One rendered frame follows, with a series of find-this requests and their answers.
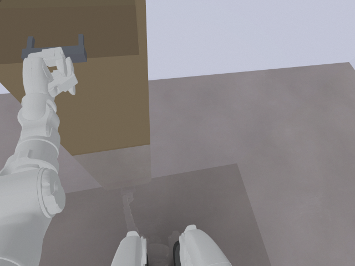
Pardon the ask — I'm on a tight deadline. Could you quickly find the cabinet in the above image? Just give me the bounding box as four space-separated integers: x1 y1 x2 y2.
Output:
0 0 150 156

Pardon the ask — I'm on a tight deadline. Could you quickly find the robot right shin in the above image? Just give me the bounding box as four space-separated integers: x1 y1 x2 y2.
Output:
180 224 196 266

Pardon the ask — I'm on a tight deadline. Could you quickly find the right robot thigh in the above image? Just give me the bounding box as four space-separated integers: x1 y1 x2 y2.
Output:
179 229 232 266

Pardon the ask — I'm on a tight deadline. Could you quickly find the left robot forearm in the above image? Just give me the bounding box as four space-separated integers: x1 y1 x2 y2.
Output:
0 93 60 176

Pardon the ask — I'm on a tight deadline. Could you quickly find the robot left hand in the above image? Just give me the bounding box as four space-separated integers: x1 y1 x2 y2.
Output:
23 47 78 100

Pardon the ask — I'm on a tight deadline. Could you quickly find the drawer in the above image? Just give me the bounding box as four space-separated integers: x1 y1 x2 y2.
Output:
0 0 139 64

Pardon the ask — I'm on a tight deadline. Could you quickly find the handle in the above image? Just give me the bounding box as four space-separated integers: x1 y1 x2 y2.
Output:
21 34 87 63

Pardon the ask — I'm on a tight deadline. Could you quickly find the left robot upper arm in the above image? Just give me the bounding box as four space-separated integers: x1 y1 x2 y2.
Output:
0 167 65 266

